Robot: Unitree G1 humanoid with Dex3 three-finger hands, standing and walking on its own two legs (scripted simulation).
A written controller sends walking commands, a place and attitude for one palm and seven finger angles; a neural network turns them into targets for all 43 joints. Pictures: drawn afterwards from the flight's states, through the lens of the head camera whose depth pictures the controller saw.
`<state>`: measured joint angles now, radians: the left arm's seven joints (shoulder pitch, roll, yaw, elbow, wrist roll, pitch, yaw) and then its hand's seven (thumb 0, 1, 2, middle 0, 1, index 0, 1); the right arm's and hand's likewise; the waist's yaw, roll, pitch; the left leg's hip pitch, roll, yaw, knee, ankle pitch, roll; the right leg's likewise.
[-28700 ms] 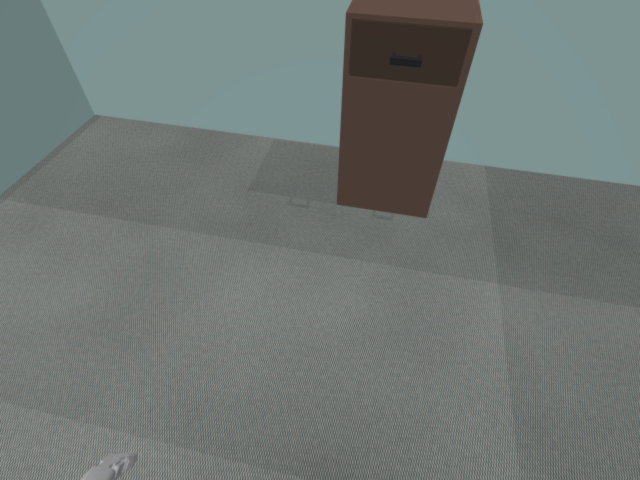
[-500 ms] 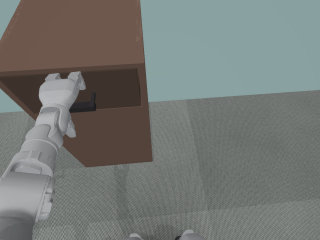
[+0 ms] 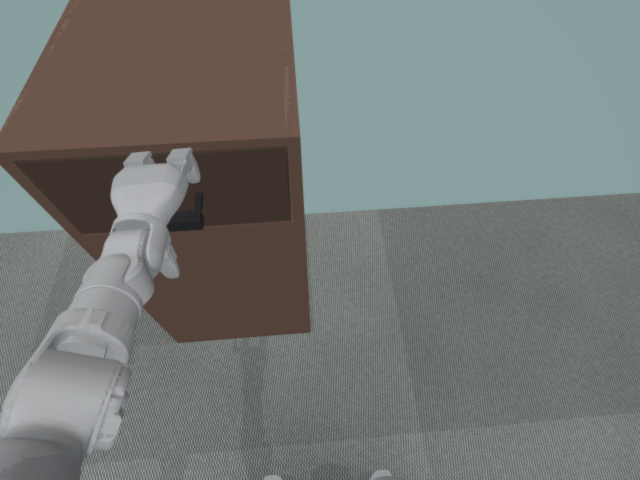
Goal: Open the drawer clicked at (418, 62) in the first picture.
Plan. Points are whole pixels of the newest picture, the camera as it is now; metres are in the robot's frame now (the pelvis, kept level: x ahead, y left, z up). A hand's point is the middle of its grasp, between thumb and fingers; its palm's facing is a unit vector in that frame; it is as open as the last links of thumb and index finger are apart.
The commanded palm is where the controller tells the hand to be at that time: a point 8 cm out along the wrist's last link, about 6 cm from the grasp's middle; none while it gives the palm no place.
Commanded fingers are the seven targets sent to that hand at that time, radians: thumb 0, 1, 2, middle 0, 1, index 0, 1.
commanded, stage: re-aim the fingers above the handle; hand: left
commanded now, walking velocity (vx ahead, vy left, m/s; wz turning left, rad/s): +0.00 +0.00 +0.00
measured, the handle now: (170, 211) +0.51 +0.23 -0.03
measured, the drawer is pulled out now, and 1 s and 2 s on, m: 0.00 0.00 0.00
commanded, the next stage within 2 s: lower the fingers behind the handle in 0.60 s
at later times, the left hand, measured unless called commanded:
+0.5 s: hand (172, 216) +0.45 +0.20 +0.03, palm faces +0.00 -0.06 -1.00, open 13.8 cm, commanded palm +0.43 +0.21 +0.08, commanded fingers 0.00 -0.50 0.30 -0.30 -1.20 -0.30 -1.20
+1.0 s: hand (165, 232) +0.45 +0.22 +0.00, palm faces -0.09 -0.04 -1.00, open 13.8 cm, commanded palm +0.44 +0.22 +0.06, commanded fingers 0.00 -0.50 0.30 -0.30 -1.20 -0.30 -1.20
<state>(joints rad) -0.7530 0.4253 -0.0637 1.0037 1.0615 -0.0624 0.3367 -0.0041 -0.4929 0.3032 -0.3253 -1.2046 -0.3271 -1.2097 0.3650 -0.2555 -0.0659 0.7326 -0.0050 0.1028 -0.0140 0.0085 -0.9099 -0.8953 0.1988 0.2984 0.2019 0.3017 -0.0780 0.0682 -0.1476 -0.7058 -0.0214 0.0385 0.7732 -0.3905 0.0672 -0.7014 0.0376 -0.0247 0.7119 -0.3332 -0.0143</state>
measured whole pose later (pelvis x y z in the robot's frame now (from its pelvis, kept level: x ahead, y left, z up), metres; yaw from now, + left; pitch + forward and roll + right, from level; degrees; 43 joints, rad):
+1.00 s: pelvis +0.00 -0.02 -0.01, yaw +0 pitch +20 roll -1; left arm -0.69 0.49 0.00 0.98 1.09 -0.17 0.33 0.00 -0.49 0.30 -0.32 -1.20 -0.32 -1.21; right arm 0.35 -0.27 -0.07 0.72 -0.01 0.09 -0.04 0.01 -0.91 -0.90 0.20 0.30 0.20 0.30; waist -0.07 0.05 -0.14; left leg -0.76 -0.01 0.03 0.80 -0.40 0.05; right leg -0.77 0.05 -0.03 0.76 -0.35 -0.04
